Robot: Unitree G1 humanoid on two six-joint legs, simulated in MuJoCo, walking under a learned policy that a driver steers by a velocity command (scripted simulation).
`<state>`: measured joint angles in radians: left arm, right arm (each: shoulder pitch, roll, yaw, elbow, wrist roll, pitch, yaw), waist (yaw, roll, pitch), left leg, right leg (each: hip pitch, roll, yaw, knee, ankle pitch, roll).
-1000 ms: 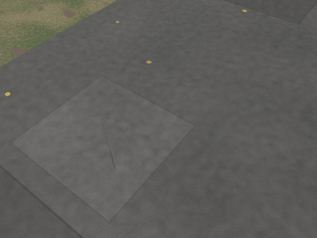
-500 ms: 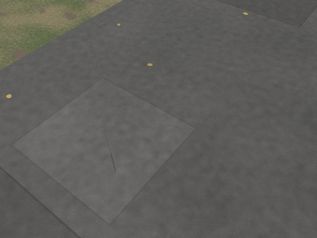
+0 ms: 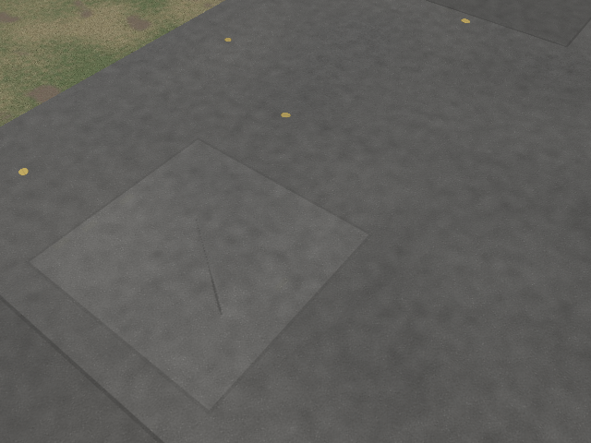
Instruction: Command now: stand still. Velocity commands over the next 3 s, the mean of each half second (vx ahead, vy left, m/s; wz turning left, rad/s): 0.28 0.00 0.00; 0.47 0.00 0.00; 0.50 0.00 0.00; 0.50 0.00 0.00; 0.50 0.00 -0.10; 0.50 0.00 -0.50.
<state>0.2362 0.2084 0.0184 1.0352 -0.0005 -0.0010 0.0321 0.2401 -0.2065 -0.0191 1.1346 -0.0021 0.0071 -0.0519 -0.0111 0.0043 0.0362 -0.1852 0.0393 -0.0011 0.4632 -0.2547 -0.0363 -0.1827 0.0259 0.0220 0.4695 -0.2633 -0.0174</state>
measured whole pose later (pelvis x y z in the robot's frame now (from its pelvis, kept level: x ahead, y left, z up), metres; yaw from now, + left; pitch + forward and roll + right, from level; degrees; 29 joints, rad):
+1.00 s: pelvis +0.40 -0.01 +0.01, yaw +1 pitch +0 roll -2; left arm 0.31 0.23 0.04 1.04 0.00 -0.10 -0.02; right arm 0.17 -0.26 -0.07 0.90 0.01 -0.09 -0.02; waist 0.05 0.04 0.01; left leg -0.66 0.15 -0.04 1.01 -0.16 0.02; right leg -0.11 0.09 -0.06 0.25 -0.15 -0.08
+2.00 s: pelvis +0.98 +0.00 +0.00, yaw +0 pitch +1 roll +0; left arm 0.20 0.24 0.06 0.97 0.00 -0.10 -0.03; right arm 0.25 -0.26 -0.07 0.95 0.02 -0.09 -0.01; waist 0.01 0.03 0.03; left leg -0.48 0.08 -0.03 1.15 -0.33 0.05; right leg -0.28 0.05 -0.07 0.40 -0.15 -0.07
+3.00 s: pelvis +1.53 -0.02 -0.02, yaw -20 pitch +1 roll +1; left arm 0.09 0.27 0.10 0.80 -0.02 -0.05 -0.04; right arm 0.26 -0.27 -0.08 0.94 0.02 -0.08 -0.01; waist -0.01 0.00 0.07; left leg -0.17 0.07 0.09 1.07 -0.51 -0.03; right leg -0.48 0.04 -0.06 0.65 -0.20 -0.12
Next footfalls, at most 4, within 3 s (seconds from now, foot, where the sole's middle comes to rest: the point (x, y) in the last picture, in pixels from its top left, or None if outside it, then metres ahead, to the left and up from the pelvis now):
0.72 right None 0.43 -0.09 -0.78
1.26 left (248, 349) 0.75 0.15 -0.78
1.82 right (334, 248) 1.07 -0.08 -0.78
2.38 left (254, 174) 1.38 0.16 -0.78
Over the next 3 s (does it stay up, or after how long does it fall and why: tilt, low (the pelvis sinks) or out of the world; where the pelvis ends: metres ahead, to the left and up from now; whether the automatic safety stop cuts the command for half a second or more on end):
stays up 1.53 -0.02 -0.02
